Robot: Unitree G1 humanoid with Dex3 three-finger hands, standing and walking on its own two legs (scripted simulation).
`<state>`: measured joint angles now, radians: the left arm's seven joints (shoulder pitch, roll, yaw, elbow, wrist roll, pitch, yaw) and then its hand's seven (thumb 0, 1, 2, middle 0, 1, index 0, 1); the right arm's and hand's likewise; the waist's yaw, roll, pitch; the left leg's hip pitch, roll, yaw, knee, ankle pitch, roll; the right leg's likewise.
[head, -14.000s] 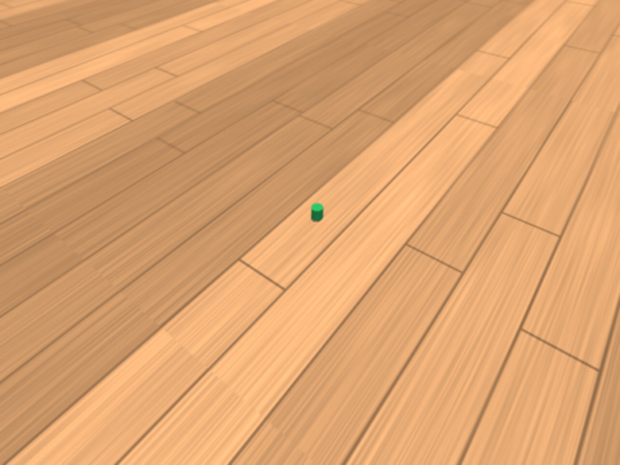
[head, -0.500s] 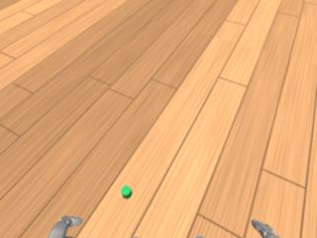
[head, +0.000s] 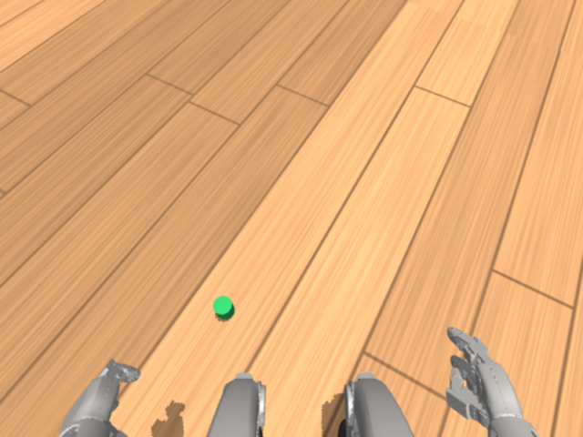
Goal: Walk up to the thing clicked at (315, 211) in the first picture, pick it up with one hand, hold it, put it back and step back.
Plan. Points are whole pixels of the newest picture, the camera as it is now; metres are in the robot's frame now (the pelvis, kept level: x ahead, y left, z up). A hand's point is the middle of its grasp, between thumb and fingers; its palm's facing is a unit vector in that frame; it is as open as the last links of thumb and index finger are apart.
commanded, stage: rise first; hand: left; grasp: from above
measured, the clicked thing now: (224, 308) +0.45 +0.22 -0.60
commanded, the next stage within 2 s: approach in 1.84 s
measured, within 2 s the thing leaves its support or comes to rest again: neither
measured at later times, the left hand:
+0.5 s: hand (173, 347) +0.30 +0.27 -0.34, palm faces -0.51 -0.27 -0.82, open 13.4 cm
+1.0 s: hand (187, 328) +0.36 +0.27 -0.43, palm faces -0.47 -0.02 -0.88, open 13.4 cm
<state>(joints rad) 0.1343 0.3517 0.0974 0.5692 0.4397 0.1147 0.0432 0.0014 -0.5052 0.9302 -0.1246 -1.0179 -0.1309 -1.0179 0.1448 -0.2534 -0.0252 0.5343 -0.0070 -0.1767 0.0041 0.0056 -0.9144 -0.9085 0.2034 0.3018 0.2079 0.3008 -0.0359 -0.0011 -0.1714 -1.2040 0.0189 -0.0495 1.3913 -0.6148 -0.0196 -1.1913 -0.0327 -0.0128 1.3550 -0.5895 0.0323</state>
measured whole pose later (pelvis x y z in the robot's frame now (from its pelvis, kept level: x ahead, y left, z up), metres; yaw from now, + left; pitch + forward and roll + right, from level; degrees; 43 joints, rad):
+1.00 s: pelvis -0.08 +0.01 -0.27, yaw -4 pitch +33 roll -7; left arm -0.79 0.64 0.04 1.29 1.24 -0.23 0.34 0.00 -0.39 0.92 -0.21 -0.84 -0.21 -0.85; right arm 0.13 -0.26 -0.01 0.76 -0.09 -0.05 0.10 0.00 -0.90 -0.90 0.20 0.30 0.21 0.30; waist -0.17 0.00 -0.11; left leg -2.21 -0.02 -0.11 2.29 -0.68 -0.01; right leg -2.15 -0.02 -0.01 2.21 -0.65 0.04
